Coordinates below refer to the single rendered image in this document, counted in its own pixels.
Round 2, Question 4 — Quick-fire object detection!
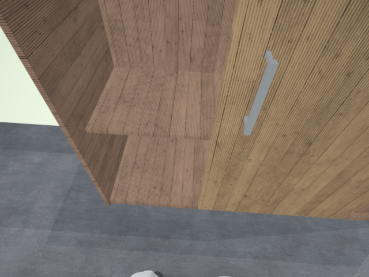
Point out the handle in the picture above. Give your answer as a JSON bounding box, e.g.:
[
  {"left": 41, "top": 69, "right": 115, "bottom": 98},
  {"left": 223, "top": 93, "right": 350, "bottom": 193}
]
[{"left": 243, "top": 51, "right": 278, "bottom": 135}]

